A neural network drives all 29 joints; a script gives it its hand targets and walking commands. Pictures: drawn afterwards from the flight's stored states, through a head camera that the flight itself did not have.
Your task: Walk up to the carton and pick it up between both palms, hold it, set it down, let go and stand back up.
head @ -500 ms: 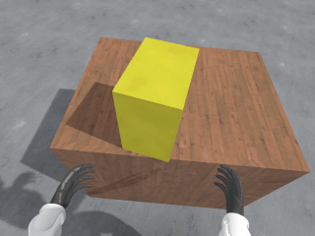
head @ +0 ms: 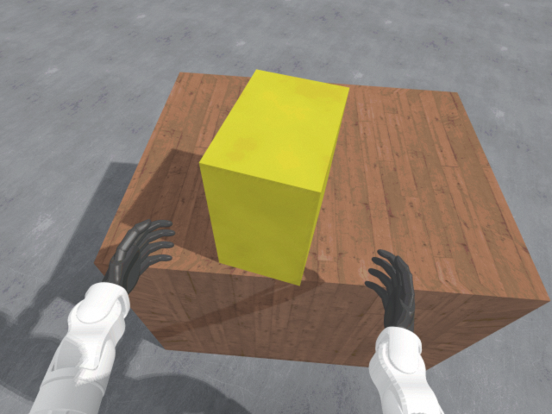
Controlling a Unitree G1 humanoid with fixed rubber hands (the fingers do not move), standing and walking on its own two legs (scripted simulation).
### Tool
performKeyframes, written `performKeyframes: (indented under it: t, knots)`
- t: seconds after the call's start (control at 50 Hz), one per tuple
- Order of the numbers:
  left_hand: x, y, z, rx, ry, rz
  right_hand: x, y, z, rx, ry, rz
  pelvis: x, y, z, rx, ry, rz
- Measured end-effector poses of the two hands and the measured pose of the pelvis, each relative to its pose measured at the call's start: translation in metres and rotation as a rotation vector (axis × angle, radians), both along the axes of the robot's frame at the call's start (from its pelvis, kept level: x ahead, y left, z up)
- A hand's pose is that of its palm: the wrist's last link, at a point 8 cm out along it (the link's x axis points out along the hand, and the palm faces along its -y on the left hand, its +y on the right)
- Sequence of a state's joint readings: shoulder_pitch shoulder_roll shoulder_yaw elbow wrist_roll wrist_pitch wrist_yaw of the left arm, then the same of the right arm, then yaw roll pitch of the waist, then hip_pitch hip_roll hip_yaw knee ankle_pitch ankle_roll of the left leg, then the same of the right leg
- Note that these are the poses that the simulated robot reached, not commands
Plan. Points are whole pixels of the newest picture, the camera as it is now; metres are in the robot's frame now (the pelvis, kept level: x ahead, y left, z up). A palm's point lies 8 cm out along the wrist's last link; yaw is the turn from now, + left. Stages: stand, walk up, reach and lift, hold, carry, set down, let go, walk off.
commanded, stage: reach and lift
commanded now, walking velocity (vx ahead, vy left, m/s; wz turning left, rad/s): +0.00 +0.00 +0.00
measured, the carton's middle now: (279, 182) +0.48 +0.00 +0.00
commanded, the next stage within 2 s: none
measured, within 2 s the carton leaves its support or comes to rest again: neither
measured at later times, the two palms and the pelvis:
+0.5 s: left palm (137, 226) +0.34 +0.21 +0.07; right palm (386, 263) +0.29 -0.14 +0.05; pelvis -0.01 +0.00 +0.00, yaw +0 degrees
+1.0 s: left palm (152, 165) +0.41 +0.19 +0.13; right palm (399, 211) +0.34 -0.15 +0.11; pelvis -0.02 +0.00 +0.00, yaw +0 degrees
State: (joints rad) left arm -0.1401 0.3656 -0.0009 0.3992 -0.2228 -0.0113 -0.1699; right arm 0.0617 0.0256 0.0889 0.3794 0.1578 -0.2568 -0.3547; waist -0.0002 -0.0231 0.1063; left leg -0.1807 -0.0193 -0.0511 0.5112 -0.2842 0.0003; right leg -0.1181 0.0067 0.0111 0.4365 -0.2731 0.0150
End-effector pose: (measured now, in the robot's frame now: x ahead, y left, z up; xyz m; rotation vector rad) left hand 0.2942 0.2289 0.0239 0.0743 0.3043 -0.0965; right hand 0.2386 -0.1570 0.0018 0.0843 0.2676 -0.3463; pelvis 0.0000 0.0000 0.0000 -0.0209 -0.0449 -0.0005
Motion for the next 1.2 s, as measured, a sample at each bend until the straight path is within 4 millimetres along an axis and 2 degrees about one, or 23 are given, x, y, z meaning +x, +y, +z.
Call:
performKeyframes:
  t: [0.1, 0.22, 0.38, 0.52, 0.68, 0.78, 0.9, 1.06, 1.2]
  knots:
    - [0.004, -0.002, 0.001, 0.002, 0.031, -0.004, 0.017, 0.002, 0.008, 0.016, -0.012, -0.004, 0.003, 0.000, 0.001, 0.001, 0.007, 0.000]
    - [0.012, -0.006, 0.007, 0.004, 0.036, -0.009, 0.026, 0.004, 0.012, 0.023, 0.003, -0.001, 0.005, -0.001, 0.001, 0.001, 0.012, 0.000]
    - [0.033, -0.012, 0.030, -0.002, -0.010, -0.014, 0.040, 0.011, 0.028, 0.019, -0.010, 0.023, 0.000, -0.001, 0.002, 0.001, 0.010, -0.001]
    - [0.053, -0.021, 0.047, -0.011, -0.010, -0.023, 0.057, 0.017, 0.053, 0.005, -0.036, 0.050, -0.008, 0.000, 0.003, 0.000, 0.004, -0.001]
    - [0.076, -0.034, 0.062, -0.015, 0.011, -0.028, 0.071, 0.008, 0.082, -0.006, -0.061, 0.025, -0.015, 0.000, 0.003, -0.001, -0.006, -0.001]
    - [0.090, -0.039, 0.077, -0.014, -0.001, -0.019, 0.079, 0.004, 0.089, -0.003, -0.035, 0.013, -0.016, 0.000, 0.003, -0.001, -0.007, -0.001]
    - [0.103, -0.041, 0.094, -0.010, -0.010, -0.007, 0.091, 0.008, 0.097, -0.002, -0.017, 0.028, -0.016, 0.000, 0.003, -0.001, -0.006, -0.001]
    - [0.118, -0.044, 0.110, -0.021, -0.005, 0.005, 0.107, 0.005, 0.119, -0.006, -0.039, 0.021, -0.015, 0.000, 0.003, -0.001, 0.001, -0.001]
    - [0.135, -0.056, 0.128, -0.038, -0.011, 0.000, 0.117, -0.001, 0.134, -0.011, -0.028, 0.002, -0.014, 0.001, 0.003, -0.001, 0.012, -0.001]
